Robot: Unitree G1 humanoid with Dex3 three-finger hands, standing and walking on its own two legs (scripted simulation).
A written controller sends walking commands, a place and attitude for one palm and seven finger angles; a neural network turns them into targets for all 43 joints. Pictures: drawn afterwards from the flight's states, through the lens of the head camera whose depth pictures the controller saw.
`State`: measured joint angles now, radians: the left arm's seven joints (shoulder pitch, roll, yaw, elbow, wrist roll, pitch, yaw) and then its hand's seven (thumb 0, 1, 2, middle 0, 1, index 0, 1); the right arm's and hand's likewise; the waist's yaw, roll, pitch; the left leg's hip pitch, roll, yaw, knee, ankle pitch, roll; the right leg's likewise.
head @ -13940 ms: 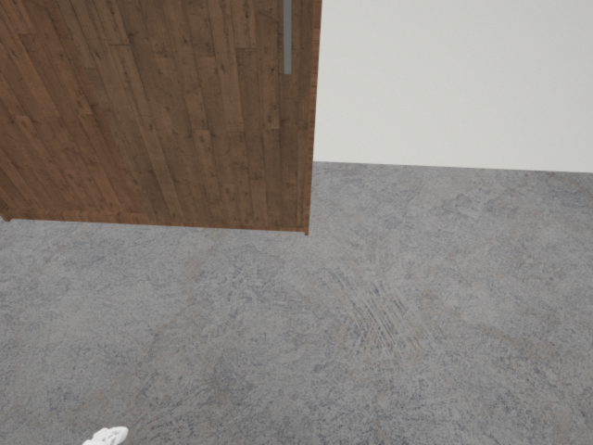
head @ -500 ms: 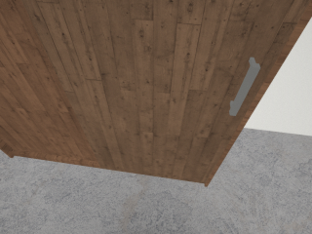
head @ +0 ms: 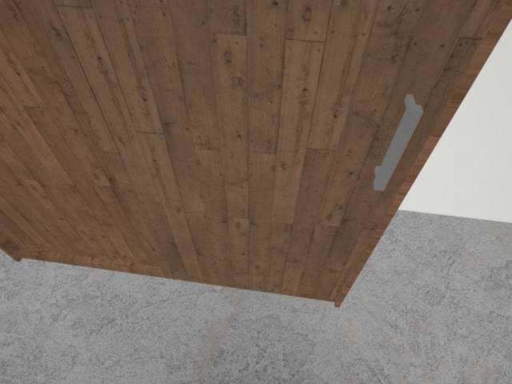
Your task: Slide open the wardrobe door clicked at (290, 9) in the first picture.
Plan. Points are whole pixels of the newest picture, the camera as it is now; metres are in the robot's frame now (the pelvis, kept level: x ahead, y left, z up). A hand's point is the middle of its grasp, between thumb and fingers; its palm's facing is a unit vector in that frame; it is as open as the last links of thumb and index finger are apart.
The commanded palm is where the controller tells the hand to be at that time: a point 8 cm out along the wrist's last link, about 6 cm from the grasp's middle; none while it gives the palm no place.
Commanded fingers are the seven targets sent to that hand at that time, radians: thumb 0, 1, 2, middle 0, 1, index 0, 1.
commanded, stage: look again from close up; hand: right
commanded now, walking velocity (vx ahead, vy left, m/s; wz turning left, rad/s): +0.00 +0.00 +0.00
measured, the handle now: (393, 145) +0.51 -0.22 +0.10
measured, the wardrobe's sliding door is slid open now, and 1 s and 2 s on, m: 0.00 0.00 0.00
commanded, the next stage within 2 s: shuffle to correct the standing spot in 0.02 s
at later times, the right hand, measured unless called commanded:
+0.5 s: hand out of the picture -0.01 -0.23 -0.20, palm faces +0.13 +0.98 -0.15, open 7.4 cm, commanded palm none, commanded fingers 0.00 -0.90 -0.90 0.20 0.30 0.20 0.30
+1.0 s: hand out of the picture +0.15 -0.24 -0.18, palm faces +0.08 +0.97 -0.23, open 7.3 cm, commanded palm none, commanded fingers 0.00 -0.90 -0.90 0.20 0.30 0.20 0.30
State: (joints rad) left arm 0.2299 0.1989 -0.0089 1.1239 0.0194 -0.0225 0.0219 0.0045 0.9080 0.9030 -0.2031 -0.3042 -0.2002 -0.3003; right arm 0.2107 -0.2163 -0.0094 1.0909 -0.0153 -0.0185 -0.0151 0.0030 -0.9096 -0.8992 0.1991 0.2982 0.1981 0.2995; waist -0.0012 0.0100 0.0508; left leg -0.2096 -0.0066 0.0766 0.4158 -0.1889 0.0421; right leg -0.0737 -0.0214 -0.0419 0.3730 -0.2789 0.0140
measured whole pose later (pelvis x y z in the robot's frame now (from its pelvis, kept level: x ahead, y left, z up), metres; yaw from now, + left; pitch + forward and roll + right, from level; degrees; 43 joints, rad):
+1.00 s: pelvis +0.09 -0.05 -0.01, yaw -5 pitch +0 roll -1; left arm 0.31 0.08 0.04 1.07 0.01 0.00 0.04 0.00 0.91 0.90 -0.21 -0.30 -0.20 -0.30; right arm 0.16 -0.16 -0.05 1.00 -0.03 -0.01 -0.03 0.00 -0.92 -0.90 0.20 0.30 0.20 0.30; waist 0.04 -0.01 0.12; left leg -0.33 0.02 0.08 0.58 -0.24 0.03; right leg -0.22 0.00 -0.07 0.67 -0.44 -0.01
